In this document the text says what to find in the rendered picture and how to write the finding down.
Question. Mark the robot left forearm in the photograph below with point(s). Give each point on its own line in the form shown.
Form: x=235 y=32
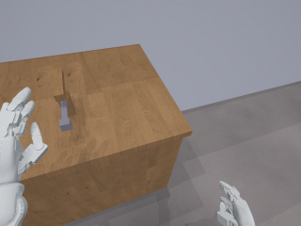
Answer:
x=13 y=206

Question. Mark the counter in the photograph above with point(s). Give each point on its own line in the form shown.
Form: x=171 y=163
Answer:
x=126 y=131

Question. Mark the left robot hand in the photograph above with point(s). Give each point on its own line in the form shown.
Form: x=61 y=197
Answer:
x=13 y=118

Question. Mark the right robot hand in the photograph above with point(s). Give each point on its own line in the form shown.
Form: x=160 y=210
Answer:
x=238 y=213

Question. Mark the tap lever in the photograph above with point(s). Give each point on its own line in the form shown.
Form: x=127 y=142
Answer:
x=65 y=122

